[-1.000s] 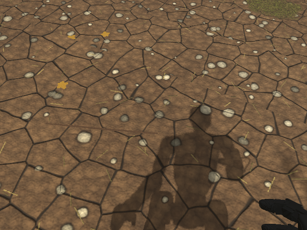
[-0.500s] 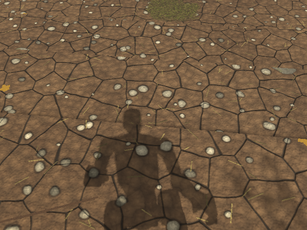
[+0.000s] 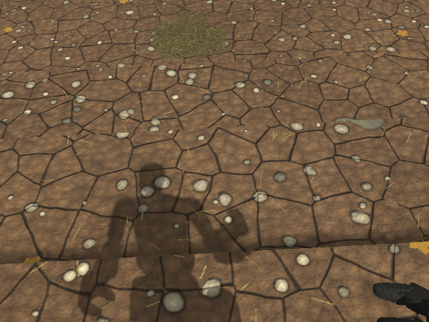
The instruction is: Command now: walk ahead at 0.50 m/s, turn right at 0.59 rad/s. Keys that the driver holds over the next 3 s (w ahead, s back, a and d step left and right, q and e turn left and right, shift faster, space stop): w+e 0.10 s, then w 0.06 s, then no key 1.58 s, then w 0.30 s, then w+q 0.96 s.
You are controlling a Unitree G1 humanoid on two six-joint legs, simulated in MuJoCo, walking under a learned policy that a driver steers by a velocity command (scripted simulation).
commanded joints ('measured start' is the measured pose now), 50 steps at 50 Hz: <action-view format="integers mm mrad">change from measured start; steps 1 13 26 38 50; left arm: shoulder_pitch -41 -105 -106 -206 -173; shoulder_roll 95 23 45 13 6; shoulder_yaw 20 -6 -23 -24 -7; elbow -72 -134 -105 2 146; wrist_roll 6 25 43 45 30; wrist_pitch -5 6 17 25 30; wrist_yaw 4 0 -22 -17 13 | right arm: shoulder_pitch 135 176 322 232 254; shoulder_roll -165 -120 -103 -131 -52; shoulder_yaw -67 -44 -7 -20 0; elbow -34 56 138 160 242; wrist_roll -9 -14 6 -31 -10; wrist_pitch -31 -1 77 142 92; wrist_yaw -8 -9 -11 -48 -57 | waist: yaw -138 -74 -75 -76 -95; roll -147 54 -222 -8 -18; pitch -116 -33 -266 0 -9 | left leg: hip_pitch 348 362 58 304 232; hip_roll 41 231 51 106 61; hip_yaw -9 -26 15 27 42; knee -41 -215 514 -42 -84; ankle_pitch -35 461 -717 -251 -194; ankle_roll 75 251 -29 49 37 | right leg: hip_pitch -106 -511 121 -292 -74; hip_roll -174 -169 -448 -157 -136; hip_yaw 172 -125 194 -85 -146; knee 132 480 -40 -129 -5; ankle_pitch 352 103 847 -82 359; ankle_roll -79 86 -260 18 43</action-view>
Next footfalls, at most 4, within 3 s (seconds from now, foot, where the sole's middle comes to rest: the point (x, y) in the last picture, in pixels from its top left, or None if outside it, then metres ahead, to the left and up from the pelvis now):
0.02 left None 0.18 0.13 -0.77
0.46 right None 0.33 -0.14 -0.77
0.74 left None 0.31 0.13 -0.77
2.40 left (231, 281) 0.60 0.06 -0.77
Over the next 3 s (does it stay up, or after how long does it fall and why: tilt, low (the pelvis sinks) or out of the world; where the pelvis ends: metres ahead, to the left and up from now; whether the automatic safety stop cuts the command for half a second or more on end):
stays up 0.86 -0.12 -0.17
